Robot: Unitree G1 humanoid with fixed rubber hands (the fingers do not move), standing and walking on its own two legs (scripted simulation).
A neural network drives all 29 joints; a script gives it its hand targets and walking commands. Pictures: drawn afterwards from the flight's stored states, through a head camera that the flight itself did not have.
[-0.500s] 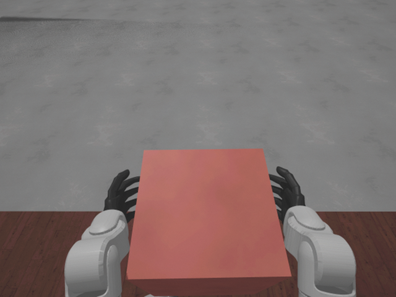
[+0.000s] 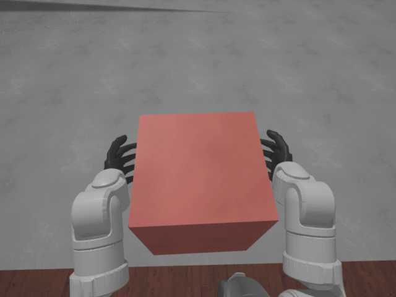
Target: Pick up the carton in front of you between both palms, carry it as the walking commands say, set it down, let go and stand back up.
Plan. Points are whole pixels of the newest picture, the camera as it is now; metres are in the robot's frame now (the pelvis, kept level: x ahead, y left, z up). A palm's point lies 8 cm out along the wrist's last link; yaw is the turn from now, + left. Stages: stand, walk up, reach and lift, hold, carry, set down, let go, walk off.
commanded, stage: carry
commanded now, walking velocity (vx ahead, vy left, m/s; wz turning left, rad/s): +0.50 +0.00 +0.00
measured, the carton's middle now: (198, 190) +0.31 +0.00 +0.05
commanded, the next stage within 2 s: none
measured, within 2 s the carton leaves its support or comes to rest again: neither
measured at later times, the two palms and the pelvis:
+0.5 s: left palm (144, 74) +0.66 +0.13 +0.10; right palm (248, 73) +0.67 -0.17 +0.09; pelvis +0.32 -0.03 -0.01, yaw -1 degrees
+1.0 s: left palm (152, 68) +1.01 +0.15 -0.08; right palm (220, 67) +0.99 -0.15 -0.08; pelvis +0.67 +0.03 -0.14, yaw -2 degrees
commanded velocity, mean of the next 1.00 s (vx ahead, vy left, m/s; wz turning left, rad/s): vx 0.50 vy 0.00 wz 0.00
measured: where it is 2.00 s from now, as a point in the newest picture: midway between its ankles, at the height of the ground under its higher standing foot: (180, 140)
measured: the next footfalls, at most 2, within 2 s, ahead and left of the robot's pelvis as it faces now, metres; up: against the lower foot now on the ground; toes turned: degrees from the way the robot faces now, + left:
right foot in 0.08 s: +0.24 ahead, -0.09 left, +0.00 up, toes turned -7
left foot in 0.68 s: +0.68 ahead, +0.05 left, -0.13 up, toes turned +4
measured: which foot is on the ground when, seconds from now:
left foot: down 0.00-0.06, up 0.08-0.66, down 0.68-1.00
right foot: up 0.00-0.06, down 0.08-0.70, up 0.72-1.00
